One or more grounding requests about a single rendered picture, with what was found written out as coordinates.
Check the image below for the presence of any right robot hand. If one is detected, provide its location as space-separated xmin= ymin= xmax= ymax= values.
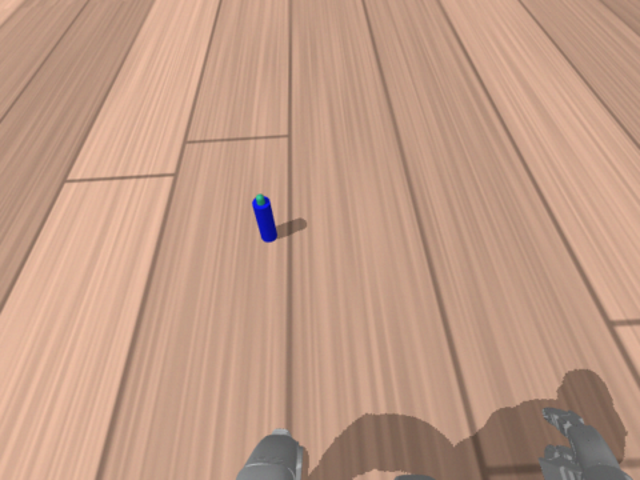
xmin=538 ymin=407 xmax=621 ymax=480

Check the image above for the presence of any right robot arm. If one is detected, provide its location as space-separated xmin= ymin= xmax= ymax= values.
xmin=581 ymin=464 xmax=633 ymax=480

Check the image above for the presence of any bottle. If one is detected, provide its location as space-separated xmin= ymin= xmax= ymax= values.
xmin=252 ymin=194 xmax=277 ymax=242

